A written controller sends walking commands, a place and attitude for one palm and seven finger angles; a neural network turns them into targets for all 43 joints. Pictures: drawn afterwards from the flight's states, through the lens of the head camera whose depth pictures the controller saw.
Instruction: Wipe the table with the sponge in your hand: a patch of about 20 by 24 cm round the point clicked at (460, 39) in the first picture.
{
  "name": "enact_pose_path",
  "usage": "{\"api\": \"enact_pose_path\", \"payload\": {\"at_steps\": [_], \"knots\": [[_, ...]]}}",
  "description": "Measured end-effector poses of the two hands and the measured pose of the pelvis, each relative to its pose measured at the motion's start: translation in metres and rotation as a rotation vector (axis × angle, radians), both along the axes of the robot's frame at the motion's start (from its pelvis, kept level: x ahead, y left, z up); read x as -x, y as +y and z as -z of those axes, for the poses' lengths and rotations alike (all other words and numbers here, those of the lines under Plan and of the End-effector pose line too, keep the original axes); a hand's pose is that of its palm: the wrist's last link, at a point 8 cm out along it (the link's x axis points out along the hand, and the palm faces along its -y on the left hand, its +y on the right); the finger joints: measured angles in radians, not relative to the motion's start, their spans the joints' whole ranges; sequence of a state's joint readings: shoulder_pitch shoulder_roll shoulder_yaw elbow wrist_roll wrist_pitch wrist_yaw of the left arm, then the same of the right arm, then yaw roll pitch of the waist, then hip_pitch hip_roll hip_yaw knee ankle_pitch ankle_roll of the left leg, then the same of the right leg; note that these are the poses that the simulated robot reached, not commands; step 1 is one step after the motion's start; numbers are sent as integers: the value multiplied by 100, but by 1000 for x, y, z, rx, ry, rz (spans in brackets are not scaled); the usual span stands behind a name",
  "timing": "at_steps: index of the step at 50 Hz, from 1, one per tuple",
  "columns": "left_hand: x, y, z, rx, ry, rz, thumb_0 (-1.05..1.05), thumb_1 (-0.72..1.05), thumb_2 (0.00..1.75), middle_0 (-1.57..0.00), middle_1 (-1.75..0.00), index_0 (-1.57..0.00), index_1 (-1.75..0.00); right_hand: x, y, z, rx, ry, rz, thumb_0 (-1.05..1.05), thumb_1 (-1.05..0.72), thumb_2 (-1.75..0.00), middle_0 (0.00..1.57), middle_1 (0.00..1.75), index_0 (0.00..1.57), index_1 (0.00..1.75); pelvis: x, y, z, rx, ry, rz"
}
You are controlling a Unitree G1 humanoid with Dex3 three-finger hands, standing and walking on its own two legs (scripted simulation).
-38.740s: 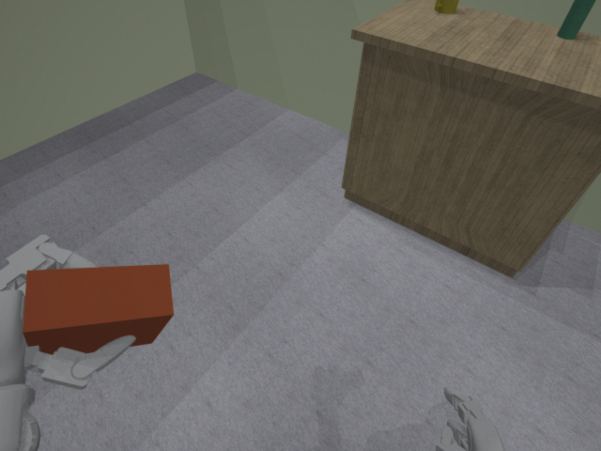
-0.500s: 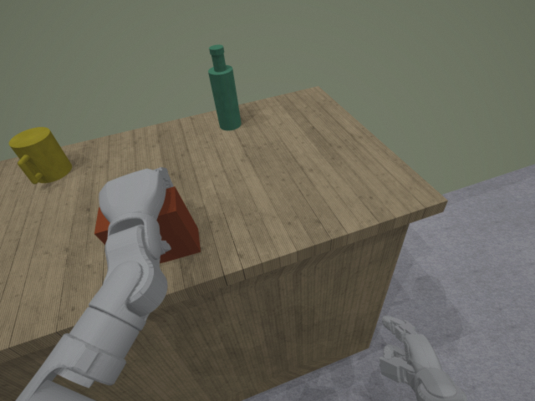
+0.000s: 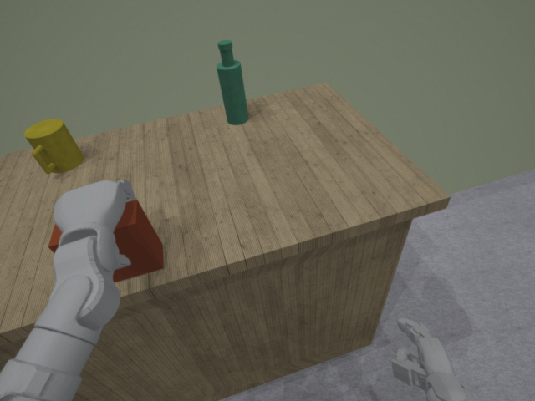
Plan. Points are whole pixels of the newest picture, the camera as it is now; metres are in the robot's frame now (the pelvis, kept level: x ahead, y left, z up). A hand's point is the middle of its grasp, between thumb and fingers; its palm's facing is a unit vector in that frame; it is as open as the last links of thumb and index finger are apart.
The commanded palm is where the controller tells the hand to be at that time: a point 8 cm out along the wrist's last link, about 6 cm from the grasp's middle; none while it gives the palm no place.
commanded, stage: wipe forward along the middle lane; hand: left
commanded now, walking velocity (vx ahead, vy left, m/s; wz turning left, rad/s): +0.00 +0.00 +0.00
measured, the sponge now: (117, 252) +0.29 +0.29 +0.08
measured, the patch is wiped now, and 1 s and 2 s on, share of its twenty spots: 1.00 1.00 1.00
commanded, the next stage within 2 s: slide back across to the first lane in 1.58 s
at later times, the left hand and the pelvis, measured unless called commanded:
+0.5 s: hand (110, 210) +0.34 +0.31 +0.13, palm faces -0.08 -0.01 -1.00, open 9.6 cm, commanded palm +0.33 +0.31 +0.16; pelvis -0.03 +0.00 +0.00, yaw +1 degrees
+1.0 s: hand (111, 192) +0.39 +0.33 +0.13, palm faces -0.09 +0.01 -1.00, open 9.6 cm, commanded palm +0.38 +0.33 +0.16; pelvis -0.03 +0.01 +0.00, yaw +0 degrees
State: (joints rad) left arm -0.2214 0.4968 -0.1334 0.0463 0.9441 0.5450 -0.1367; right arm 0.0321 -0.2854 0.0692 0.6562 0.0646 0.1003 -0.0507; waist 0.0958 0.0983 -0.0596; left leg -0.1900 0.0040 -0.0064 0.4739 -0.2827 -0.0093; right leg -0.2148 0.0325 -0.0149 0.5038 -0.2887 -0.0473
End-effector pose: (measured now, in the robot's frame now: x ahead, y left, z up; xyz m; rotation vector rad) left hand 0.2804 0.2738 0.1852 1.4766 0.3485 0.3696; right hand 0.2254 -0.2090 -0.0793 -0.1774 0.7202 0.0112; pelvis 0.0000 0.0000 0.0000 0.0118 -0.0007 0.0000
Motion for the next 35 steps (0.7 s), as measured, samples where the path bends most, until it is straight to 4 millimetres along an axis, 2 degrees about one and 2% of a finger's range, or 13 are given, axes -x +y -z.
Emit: {"api": "enact_pose_path", "payload": {"at_steps": [11, 27, 35], "knots": [[-12, 9, 1, -27, 35, 31, -2, -49, 107, -76, -139, -81, -137, 36, -11, 10, 38, 49, 33, 1, -90, -89, 20, 30, 20, 30, 14, -3, -1, 2, 3, -16], [-54, 27, 2, -52, 115, 51, 0, -51, 108, -78, -136, -83, -135, 123, -47, 35, 99, 230, 163, 1, -90, -89, 20, 30, 20, 30, 28, -2, 1, 6, 49, -15], [-70, 33, 2, -69, 118, 66, 1, -53, 110, -79, -134, -83, -135, 157, -54, 44, 106, 310, 206, 1, -90, -89, 20, 30, 20, 30, 30, 0, 2, 8, 80, -12]]}}
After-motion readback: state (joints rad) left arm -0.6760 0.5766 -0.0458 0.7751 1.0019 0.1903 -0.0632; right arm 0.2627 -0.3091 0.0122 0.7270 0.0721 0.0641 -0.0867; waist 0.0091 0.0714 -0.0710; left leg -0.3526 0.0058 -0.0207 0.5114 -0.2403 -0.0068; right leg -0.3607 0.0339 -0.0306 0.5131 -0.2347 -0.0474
